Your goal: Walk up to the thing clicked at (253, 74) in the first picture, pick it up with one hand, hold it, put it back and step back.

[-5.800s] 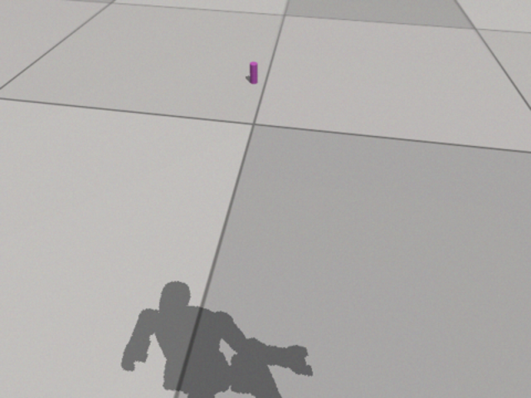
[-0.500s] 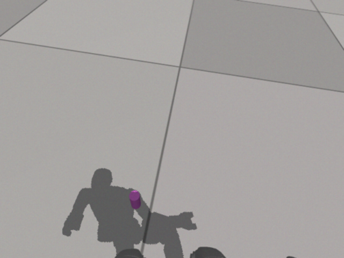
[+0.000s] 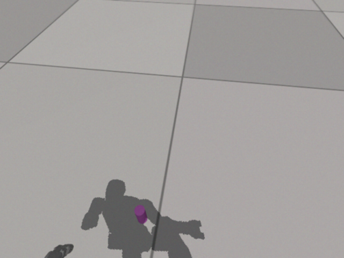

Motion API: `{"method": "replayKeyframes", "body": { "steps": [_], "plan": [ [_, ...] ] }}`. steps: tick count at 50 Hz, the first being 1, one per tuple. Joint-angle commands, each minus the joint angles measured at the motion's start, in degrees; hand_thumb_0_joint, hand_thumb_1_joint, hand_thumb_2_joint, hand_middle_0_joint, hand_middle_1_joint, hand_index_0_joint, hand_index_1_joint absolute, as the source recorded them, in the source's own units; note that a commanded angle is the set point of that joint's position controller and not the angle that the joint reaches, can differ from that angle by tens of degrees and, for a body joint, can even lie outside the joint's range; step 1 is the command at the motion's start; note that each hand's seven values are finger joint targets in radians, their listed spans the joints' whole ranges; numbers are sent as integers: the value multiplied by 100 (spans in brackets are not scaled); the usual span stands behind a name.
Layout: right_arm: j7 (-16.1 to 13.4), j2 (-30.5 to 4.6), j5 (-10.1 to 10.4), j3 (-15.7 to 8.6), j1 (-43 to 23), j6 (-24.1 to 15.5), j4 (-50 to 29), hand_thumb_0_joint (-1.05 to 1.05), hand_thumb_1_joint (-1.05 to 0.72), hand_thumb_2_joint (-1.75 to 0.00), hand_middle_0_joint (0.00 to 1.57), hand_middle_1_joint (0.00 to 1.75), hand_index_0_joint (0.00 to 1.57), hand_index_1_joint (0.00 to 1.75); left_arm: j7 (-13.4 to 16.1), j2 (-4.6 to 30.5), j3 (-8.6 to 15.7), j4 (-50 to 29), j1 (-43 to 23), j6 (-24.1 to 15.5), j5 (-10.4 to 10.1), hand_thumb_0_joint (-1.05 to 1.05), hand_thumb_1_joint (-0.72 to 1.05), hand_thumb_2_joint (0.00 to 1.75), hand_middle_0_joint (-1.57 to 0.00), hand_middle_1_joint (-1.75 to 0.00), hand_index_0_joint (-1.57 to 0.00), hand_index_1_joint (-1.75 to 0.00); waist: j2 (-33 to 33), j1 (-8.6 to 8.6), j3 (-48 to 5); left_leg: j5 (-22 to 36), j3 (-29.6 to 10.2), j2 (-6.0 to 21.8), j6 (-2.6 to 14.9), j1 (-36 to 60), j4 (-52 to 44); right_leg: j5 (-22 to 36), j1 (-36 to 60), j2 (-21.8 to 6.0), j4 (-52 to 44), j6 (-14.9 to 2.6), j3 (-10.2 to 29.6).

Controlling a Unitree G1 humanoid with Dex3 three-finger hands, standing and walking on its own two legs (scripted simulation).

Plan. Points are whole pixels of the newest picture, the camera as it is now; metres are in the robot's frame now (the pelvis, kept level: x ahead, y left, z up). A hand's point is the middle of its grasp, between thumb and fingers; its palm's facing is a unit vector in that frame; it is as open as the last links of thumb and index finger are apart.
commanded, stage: walk up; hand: left
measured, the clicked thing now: (141, 214) +0.42 +0.19 -0.70
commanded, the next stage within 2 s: stand in 0.84 s
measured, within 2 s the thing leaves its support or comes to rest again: neither
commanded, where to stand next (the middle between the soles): +0.07 +0.00 m, yaw -1 degrees
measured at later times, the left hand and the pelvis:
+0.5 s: hand out of the picture +0.08 +0.25 -0.15, palm faces -0.01 -0.94 -0.33, open 7.4 cm; pelvis +0.01 +0.00 +0.01, yaw +1 degrees
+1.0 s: hand out of the picture +0.10 +0.26 -0.14, palm faces +0.00 -0.94 -0.34, open 7.4 cm; pelvis +0.02 +0.00 +0.01, yaw +1 degrees
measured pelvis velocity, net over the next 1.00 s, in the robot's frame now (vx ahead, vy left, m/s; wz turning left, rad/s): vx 0.02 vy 0.00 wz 0.02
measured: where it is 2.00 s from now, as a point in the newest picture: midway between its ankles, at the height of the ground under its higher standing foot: outside the picture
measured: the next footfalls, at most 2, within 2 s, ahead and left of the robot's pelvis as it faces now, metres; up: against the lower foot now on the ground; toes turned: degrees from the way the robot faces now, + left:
none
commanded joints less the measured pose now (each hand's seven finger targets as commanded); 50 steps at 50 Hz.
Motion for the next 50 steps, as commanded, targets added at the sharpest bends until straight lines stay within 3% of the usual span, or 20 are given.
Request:
{"method": "replayKeyframes", "body": {
  "steps": [1,7,13,18,29,41,44,50],
  "plan": [
    [-91,-1298,12,-265,-282,-138,-116,0,-90,-90,20,30,20,30,55,1239,274,-92,-321,-81,-18,0,90,90,-20,-30,-20,-30,-123,63,-743,889,-592,560,242,268,-771,961,540,-547,-737,-297,548],
    [-87,-1278,-28,-269,-447,-120,38,0,-90,-90,20,30,20,30,35,1178,264,109,-423,-37,6,0,90,90,-20,-30,-20,-30,33,66,-520,463,-642,584,201,255,-1151,514,515,-493,-1090,-239,494],
    [-87,-1258,-33,-259,-461,-138,93,0,-90,-90,20,30,20,30,16,1169,273,203,-434,-35,31,0,90,90,-20,-30,-20,-30,62,68,-607,490,-620,597,186,371,-1258,632,601,-520,-1188,-213,488],
    [-84,-1290,-48,-276,-454,-118,110,0,-90,-90,20,30,20,30,10,1165,280,253,-436,-37,52,0,90,90,-20,-30,-20,-30,49,30,-522,127,-650,566,171,336,-1351,443,529,-515,-1299,-206,504],
    [-89,-1219,-29,-286,-369,-95,83,0,-90,-90,20,30,20,30,32,1135,305,271,-296,-55,49,0,90,90,-20,-30,-20,-30,-49,23,-734,799,-624,575,167,585,-1213,842,671,-536,-1294,-160,451],
    [-108,-1178,-38,-324,-368,-83,81,0,-90,-90,20,30,20,30,55,1096,315,254,-270,-30,59,0,90,90,-20,-30,-20,-30,-18,27,-663,1042,-632,593,147,562,-1300,1022,770,-547,-1224,-151,375],
    [-117,-1149,-88,-312,-418,-93,15,0,-90,-90,20,30,20,30,76,1165,317,203,-266,-34,78,0,90,90,-20,-30,-20,-30,-23,15,-599,1177,-666,643,97,557,-1343,820,722,-560,-1270,-161,378],
    [-122,-1179,-76,-309,-362,-100,-21,0,-90,-90,20,30,20,30,67,1160,326,149,-248,-25,87,0,90,90,-20,-30,-20,-30,49,8,-632,948,-641,617,99,480,-1376,762,798,-595,-1311,-174,389]
  ]
}}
